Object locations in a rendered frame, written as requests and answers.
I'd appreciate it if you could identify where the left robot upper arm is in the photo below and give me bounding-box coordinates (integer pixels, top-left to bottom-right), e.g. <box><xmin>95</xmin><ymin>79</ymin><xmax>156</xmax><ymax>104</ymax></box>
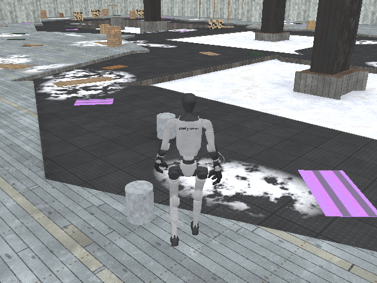
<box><xmin>161</xmin><ymin>119</ymin><xmax>177</xmax><ymax>150</ymax></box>

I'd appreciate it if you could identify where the robot right forearm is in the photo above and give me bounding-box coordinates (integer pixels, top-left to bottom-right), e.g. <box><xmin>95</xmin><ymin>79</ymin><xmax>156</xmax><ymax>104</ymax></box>
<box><xmin>210</xmin><ymin>144</ymin><xmax>221</xmax><ymax>171</ymax></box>

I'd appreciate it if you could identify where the right robot shin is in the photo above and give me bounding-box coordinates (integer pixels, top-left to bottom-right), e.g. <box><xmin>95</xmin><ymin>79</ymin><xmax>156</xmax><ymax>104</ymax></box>
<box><xmin>193</xmin><ymin>191</ymin><xmax>203</xmax><ymax>227</ymax></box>

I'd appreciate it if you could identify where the robot left foot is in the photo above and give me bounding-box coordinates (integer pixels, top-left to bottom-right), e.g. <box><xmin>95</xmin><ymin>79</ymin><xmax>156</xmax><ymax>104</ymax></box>
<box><xmin>170</xmin><ymin>235</ymin><xmax>179</xmax><ymax>246</ymax></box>

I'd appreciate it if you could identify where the right robot upper arm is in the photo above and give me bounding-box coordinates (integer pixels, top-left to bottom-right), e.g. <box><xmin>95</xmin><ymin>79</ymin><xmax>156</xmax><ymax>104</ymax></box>
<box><xmin>201</xmin><ymin>119</ymin><xmax>216</xmax><ymax>152</ymax></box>

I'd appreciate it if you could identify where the robot left forearm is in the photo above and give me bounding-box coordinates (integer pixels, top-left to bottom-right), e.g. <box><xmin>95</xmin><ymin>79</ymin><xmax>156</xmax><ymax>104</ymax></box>
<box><xmin>156</xmin><ymin>142</ymin><xmax>166</xmax><ymax>164</ymax></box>

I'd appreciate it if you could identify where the robot right hand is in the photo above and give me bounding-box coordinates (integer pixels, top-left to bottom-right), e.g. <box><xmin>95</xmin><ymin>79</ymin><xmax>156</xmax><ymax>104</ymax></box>
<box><xmin>208</xmin><ymin>170</ymin><xmax>222</xmax><ymax>185</ymax></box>

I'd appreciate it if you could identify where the robot left hand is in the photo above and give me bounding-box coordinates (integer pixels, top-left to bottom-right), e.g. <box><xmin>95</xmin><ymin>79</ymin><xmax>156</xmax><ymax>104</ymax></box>
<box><xmin>154</xmin><ymin>162</ymin><xmax>168</xmax><ymax>173</ymax></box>

